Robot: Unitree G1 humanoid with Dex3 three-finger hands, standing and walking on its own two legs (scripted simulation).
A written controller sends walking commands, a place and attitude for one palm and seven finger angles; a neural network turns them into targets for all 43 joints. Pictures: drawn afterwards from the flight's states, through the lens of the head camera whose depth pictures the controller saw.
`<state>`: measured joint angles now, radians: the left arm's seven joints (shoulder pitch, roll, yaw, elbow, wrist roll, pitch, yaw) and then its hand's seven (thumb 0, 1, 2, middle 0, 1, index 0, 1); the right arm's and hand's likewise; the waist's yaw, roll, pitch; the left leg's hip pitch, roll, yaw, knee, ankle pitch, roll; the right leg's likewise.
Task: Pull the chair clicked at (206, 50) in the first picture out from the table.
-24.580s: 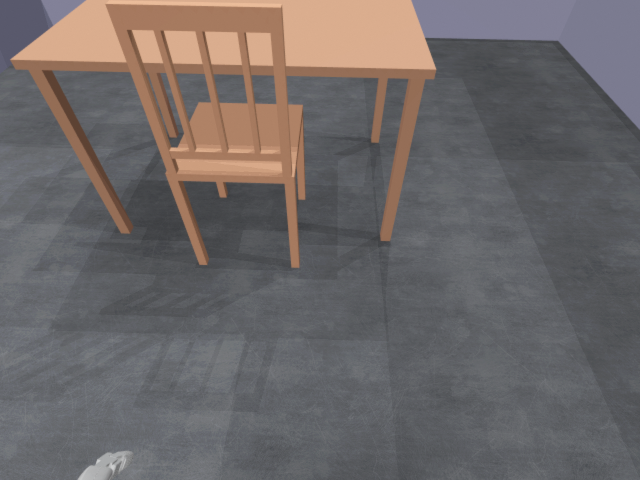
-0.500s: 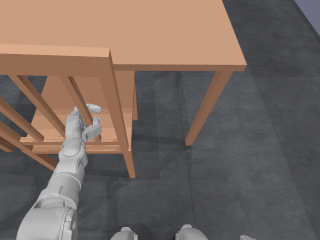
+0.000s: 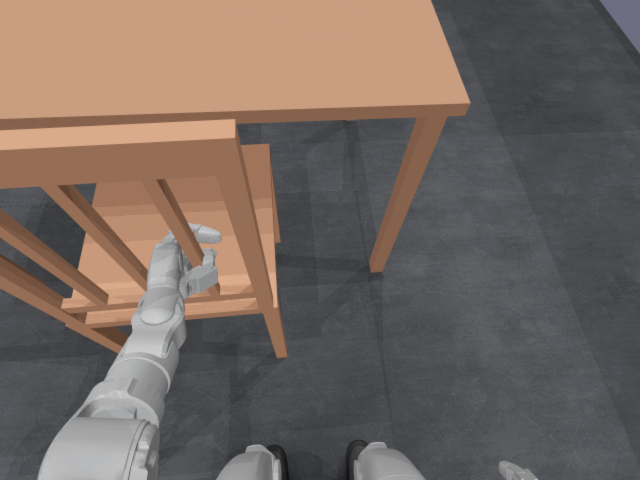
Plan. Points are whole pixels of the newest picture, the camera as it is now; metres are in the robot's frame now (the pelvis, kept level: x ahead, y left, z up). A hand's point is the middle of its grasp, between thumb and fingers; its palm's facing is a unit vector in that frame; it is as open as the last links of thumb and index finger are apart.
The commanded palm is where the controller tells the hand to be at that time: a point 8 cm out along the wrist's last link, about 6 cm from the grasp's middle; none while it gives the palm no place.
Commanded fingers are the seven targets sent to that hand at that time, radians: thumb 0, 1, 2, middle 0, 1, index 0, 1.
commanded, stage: step backward, pulling the chair out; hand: left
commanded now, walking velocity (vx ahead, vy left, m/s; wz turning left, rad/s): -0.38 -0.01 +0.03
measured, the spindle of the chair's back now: (119, 252) +0.41 +0.27 -0.04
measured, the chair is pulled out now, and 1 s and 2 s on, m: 0.11 0.21 0.35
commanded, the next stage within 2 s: none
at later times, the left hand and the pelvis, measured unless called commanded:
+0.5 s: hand (220, 329) +0.31 +0.12 -0.06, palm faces -0.03 -0.98 -0.22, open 5.1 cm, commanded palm +0.32 +0.17 -0.05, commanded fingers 0.00 0.90 0.90 -0.50 -1.45 -0.50 -1.45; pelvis -0.05 +0.00 +0.00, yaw +0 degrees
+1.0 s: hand (219, 336) +0.30 +0.13 -0.06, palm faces -0.05 -0.98 -0.21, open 5.1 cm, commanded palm +0.29 +0.18 -0.05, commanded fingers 0.00 0.90 0.90 -0.50 -1.45 -0.50 -1.45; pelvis -0.08 +0.01 +0.00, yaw +2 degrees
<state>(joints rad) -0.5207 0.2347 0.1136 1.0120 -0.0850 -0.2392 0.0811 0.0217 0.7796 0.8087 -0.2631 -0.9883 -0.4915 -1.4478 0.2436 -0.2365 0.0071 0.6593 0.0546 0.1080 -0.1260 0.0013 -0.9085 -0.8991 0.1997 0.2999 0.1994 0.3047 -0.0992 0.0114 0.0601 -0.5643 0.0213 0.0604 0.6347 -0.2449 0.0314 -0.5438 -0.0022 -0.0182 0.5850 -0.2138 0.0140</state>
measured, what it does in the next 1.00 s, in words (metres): steps on the spot: left foot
